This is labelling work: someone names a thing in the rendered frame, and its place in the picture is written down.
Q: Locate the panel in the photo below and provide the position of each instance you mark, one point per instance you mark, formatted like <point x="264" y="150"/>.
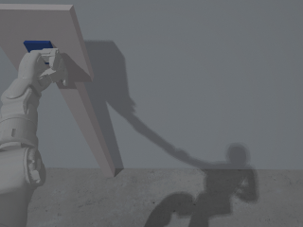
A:
<point x="59" y="25"/>

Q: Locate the left robot upper arm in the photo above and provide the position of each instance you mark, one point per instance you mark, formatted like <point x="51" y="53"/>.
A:
<point x="21" y="172"/>

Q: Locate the robot left hand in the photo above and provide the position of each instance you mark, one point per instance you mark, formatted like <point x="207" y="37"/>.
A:
<point x="32" y="66"/>

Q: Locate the left robot forearm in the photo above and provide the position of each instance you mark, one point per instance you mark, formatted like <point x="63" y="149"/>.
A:
<point x="19" y="116"/>

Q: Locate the button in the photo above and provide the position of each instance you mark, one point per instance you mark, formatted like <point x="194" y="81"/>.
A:
<point x="37" y="45"/>

